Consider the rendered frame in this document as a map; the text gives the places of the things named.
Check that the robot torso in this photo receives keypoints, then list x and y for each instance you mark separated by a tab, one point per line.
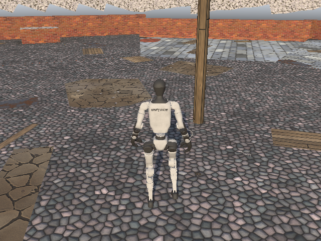
160	121

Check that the left robot upper arm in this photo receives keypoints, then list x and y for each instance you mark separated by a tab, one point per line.
141	114

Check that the left robot foot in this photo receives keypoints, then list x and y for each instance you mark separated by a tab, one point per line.
151	202

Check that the robot left hand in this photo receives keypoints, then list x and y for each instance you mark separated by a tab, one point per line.
137	140

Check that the left robot forearm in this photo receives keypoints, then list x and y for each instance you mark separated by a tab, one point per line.
135	132

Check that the right robot forearm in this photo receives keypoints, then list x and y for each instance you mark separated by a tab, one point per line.
185	134

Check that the robot right hand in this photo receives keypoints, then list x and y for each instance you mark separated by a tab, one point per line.
189	145

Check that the right robot upper arm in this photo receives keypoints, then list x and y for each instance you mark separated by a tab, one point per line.
178	114

